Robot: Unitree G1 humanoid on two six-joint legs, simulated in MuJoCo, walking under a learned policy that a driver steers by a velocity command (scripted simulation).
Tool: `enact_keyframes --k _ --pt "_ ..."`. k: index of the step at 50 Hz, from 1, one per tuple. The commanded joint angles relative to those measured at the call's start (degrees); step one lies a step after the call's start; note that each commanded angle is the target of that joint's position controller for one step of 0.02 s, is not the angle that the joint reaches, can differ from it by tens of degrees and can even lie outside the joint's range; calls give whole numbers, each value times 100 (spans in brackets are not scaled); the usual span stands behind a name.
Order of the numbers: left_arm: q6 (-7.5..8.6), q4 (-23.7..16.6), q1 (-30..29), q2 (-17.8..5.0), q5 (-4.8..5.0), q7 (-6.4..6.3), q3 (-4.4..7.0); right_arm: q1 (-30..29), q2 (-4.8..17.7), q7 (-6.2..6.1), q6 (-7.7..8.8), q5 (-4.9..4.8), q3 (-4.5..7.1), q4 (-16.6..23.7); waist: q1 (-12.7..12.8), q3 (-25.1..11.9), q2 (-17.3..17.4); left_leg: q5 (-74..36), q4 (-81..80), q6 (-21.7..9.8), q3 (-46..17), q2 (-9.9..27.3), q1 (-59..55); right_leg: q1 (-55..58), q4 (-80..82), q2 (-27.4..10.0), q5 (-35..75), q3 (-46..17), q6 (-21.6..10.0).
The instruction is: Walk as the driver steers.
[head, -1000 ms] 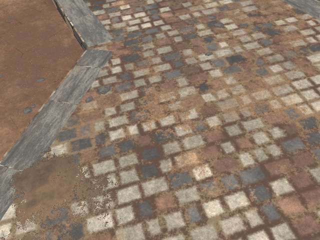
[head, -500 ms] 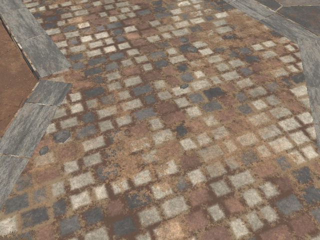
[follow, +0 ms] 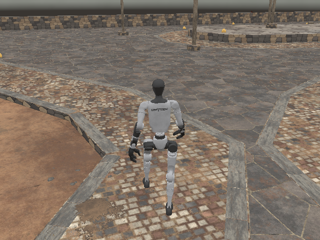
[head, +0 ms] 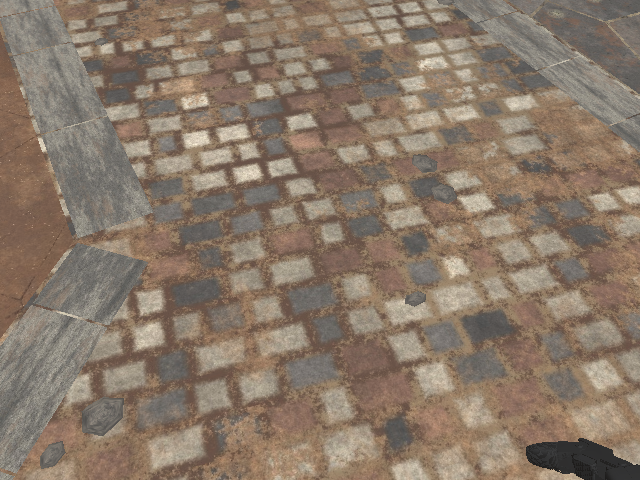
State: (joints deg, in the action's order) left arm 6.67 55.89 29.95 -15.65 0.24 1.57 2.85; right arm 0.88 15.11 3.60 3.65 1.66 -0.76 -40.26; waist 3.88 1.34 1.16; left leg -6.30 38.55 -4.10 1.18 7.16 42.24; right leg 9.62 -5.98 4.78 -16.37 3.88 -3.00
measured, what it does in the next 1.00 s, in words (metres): walks ahead: left foot, then right foot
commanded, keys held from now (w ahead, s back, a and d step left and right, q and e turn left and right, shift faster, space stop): w+shift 1.00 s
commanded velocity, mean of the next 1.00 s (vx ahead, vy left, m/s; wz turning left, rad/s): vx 1.00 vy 0.00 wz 0.00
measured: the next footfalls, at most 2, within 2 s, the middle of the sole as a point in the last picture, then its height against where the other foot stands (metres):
left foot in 0.10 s outside the picture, level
right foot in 0.58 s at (364, 340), level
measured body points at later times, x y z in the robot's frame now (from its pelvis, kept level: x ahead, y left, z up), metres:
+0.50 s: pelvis +0.51 +0.05 -0.01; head +0.54 +0.05 +0.44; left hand +0.77 +0.25 -0.08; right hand +0.39 -0.20 -0.14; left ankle +0.31 +0.12 -0.73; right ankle +0.75 -0.06 -0.69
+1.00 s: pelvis +1.02 +0.06 -0.02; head +1.06 +0.07 +0.43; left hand +0.91 +0.31 -0.15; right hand +1.28 -0.14 -0.09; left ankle +1.23 +0.16 -0.72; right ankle +0.78 -0.03 -0.73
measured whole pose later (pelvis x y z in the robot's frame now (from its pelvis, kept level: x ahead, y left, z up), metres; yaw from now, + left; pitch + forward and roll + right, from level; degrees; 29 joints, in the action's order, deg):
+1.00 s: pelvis +1.02 +0.06 -0.02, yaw +0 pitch +2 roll +0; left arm 6.4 59.0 30.6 -14.3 -0.7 0.3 1.9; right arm -4.1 13.9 2.6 4.5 1.9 -1.2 -41.6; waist 5.5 2.5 0.0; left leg -2.0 29.8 -7.0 5.1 1.7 35.8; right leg 17.4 -5.7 2.6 -22.9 2.8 -2.5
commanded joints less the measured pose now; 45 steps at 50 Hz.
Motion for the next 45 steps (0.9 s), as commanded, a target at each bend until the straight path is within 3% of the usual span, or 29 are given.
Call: enact_keyframes --k 1,3,4,5,6,7,8,9,10,12,14,15,19,23,25,26,28,29,30,31,32,33,34,35,37,40,41,42,45 --pt "133 -326 -389 -1003 40 -36 180 -322 422 -25 48 10 88 263 -360 686 -180 -476 -689 -179 404 -360 -1462 -1146 745 -1416 3522 -205 -693" --pt "6 -258 -320 -1300 -104 -137 225 153 669 -115 37 47 203 144 -626 69 -536 532 -630 -306 592 -863 -2028 -295 -446 -1559 5924 -84 -514" --pt "-99 -229 -378 -1442 -209 -208 259 1022 845 -180 25 38 298 -96 -1059 -431 -737 1135 -518 -391 550 -1044 -2837 -236 -1634 -1624 6600 -37 -436" --pt "-201 -253 -571 -1466 -286 -259 270 2366 1046 -272 0 40 421 -521 -1714 -1038 -705 1567 -598 -477 515 -1068 -4112 -677 -3355 -1456 6310 58 -359" --pt "-214 -371 -448 -957 -322 -252 161 3357 1540 -392 -23 116 581 -724 -1919 -1740 -170 3219 -306 -548 -721 5 -5507 -1891 -5611 -1141 4420 -19 -370" --pt "-126 -652 437 73 -18 -66 -75 3001 2074 -379 1 243 715 -730 -858 -2375 2064 5182 -1724 -1165 -4250 1485 -6732 -4186 -7653 -1 -1046 -572 -155" --pt "-68 -672 -193 -540 -17 -120 8 2629 1614 -309 -2 106 691 -680 -1052 -2040 1179 5021 -2496 -1029 -4999 1279 -6484 -4839 -7985 -216 -807 -1071 -355" --pt "-40 -828 -909 -692 21 -149 47 2111 1261 -300 69 86 627 -706 -910 -1014 473 3822 -2366 -921 -3723 1084 -5602 -5101 -7740 -557 -48 -953 -381" --pt "-29 -872 -1211 -634 -47 -141 2 1954 972 -269 122 80 573 -783 -787 -634 -149 2883 -2337 -863 -2953 856 -4815 -4883 -7343 -754 225 -923 -381" --pt "-170 -937 -1197 -406 -205 -36 -65 1892 516 -296 188 48 425 -975 -363 -323 54 2369 -2547 -674 -2077 461 -3701 -4326 -6826 -998 296 -965 -295" --pt "-327 -995 -1437 -206 -250 71 -126 2023 331 -323 273 -57 366 -1135 -248 44 111 2369 -2953 -622 -1585 199 -3314 -4451 -6464 -1154 254 -857 -161" --pt "-371 -1131 -1667 -174 -266 112 -157 2114 499 -323 317 -96 395 -1180 -213 238 253 2161 -3154 -688 -1468 266 -3220 -4708 -6174 -1233 369 -749 -82" --pt "-298 -1620 -3090 -202 -242 181 -290 2468 477 -257 402 -156 379 -1308 -477 799 -84 425 -3652 -609 -443 -266 -3015 -4725 -4105 -1163 1818 -24 45" --pt "-239 -1806 -3627 -209 -114 185 -370 2896 780 -307 468 -217 408 -1556 -595 840 33 -1810 -4022 -461 -161 82 -3835 -3934 -2694 -809 2838 332 -238" --pt "-227 -1737 -3368 -445 -180 102 -285 2911 1013 -365 400 -146 443 -1597 -420 351 177 -3780 -3344 -361 1 156 -4769 -3565 -2523 -368 2307 500 -379" --pt "-226 -1639 -2895 -599 -195 53 -221 2890 1151 -418 334 -66 471 -1617 -153 -31 359 -4776 -2579 -317 37 259 -5022 -3070 -2586 -151 1882 486 -458" --pt "-266 -957 -684 -981 -193 -133 5 2510 1337 -516 157 62 532 -1580 934 -1087 464 -4753 173 -270 150 247 -4546 -948 -2583 -76 1052 280 -647" --pt "-309 -754 339 -1389 -274 -252 164 2506 957 -505 151 105 456 -1484 1201 -1657 109 -2967 2293 -300 166 -74 -3440 318 -2879 -1070 -475 -800 -840" --pt "-308 -788 74 -1784 -338 -220 302 3321 -3 -339 252 -268 262 -1274 251 -2496 -2115 2877 5003 27 -211 -1352 -1057 1883 -1738 -2800 -1897 -4576 -1789" --pt "-340 -873 -447 -1378 -219 -115 309 2870 658 -395 312 -215 354 -1231 383 -2254 -1005 2834 5284 -204 -758 -1084 -147 1667 -982 -2634 -2184 -5310 -1837" --pt "-272 -827 -908 -1010 -203 -111 233 2006 704 -416 328 -187 360 -1006 259 -1096 -441 2326 4954 -242 -711 -688 176 720 -951 -2426 -1424 -4130 -1636" --pt "-216 -677 -979 -653 -224 -96 169 1776 569 -392 339 -140 314 -921 48 -497 173 2181 4450 -262 -681 -474 -70 -320 -804 -2242 -634 -3388 -1472" --pt "-157 -566 -1053 -438 -252 -110 99 1587 417 -344 274 -53 290 -846 -182 -176 265 2145 4062 -252 -771 -302 -399 -1112 -686 -1917 -315 -2774 -1244" --pt "-121 -455 -1052 -314 -254 -136 41 1751 283 -273 166 29 247 -831 -446 -50 65 2175 3842 -181 -759 -258 -753 -1726 -550 -1782 -244 -2421 -1151" --pt "-13 -291 -924 -296 -132 -133 20 1527 93 -171 16 92 187 -692 -623 287 -198 2246 3265 -33 -692 -49 -646 -2216 -156 -1599 -302 -1956 -1075" --pt "89 -230 -724 -464 -76 -74 53 368 170 -86 7 121 110 -190 -508 799 -188 1272 1846 137 -202 152 -194 -2500 374 -1294 603 -1199 -1053" --pt "99 -230 -727 -394 -41 -44 39 117 184 -57 15 85 97 -146 -445 775 -75 726 1284 134 48 27 -416 -2519 429 -934 1017 -773 -904" --pt "145 -257 -685 -539 -13 -35 68 -77 59 -6 61 53 21 -12 -434 808 -259 211 449 100 129 31 -957 -2775 521 -983 1481 -624 -861" --pt "195 -88 -276 -764 53 -53 108 -573 187 7 86 -43 21 85 -232 828 -126 -712 -493 -70 440 -256 -1494 -1947 979 -1233 2780 -439 -760"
